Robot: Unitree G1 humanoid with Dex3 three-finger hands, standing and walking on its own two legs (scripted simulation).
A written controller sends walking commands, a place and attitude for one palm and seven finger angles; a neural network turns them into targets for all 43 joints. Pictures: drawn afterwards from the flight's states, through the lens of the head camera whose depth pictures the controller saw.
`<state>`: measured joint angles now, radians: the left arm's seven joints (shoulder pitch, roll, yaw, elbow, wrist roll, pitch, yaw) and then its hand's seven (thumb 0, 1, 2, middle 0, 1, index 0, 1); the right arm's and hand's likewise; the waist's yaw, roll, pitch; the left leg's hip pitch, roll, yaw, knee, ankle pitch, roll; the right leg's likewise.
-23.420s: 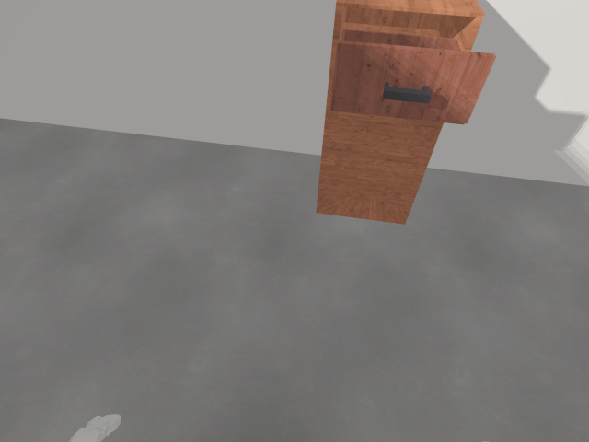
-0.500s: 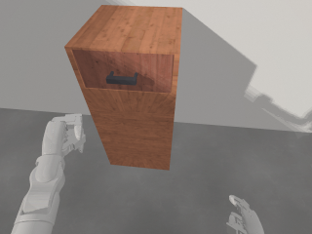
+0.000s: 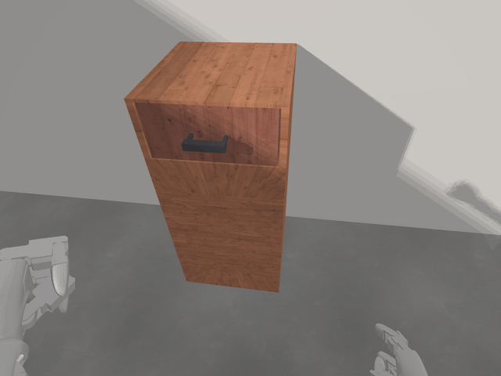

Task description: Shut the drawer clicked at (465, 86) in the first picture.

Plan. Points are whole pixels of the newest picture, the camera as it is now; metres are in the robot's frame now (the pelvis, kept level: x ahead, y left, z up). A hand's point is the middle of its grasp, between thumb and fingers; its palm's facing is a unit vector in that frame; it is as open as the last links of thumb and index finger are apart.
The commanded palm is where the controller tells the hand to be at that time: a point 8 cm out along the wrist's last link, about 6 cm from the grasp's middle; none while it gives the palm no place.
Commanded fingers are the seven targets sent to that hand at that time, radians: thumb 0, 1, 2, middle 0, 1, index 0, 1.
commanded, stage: draw the hand back to the body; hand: left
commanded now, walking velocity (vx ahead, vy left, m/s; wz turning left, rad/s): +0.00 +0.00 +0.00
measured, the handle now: (206, 141) +0.66 +0.20 +0.03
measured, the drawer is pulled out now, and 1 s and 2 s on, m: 0.00 0.00 0.00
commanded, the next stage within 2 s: step back with the hand held close in 0.12 s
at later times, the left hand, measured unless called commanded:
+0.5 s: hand (101, 265) +0.20 +0.22 +0.15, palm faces +0.29 -0.83 -0.47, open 3.2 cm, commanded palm +0.13 +0.27 +0.17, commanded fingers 0.00 0.90 0.90 -1.40 -1.60 -1.40 -1.60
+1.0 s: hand (42, 318) +0.13 +0.26 +0.15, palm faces +0.34 -0.83 -0.44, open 3.2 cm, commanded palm +0.07 +0.30 +0.17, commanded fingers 0.00 0.90 0.90 -1.40 -1.60 -1.40 -1.60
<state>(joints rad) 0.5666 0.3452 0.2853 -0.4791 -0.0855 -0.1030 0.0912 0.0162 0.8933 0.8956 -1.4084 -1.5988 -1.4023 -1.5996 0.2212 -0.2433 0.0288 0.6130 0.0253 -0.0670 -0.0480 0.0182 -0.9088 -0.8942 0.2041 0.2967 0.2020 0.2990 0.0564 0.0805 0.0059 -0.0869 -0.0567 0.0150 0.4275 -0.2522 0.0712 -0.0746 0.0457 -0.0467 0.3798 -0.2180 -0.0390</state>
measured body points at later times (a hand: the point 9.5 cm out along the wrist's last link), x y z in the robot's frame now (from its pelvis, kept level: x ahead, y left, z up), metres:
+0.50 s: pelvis +0.00 -0.01 +0.00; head +0.02 -0.03 +0.45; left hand +0.18 +0.26 +0.17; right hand +0.16 -0.26 -0.10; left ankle -0.01 +0.07 -0.74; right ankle +0.00 -0.10 -0.74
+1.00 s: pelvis -0.06 +0.02 -0.01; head -0.04 +0.03 +0.44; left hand +0.11 +0.30 +0.17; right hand +0.12 -0.22 -0.08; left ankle -0.01 +0.07 -0.74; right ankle +0.00 -0.10 -0.74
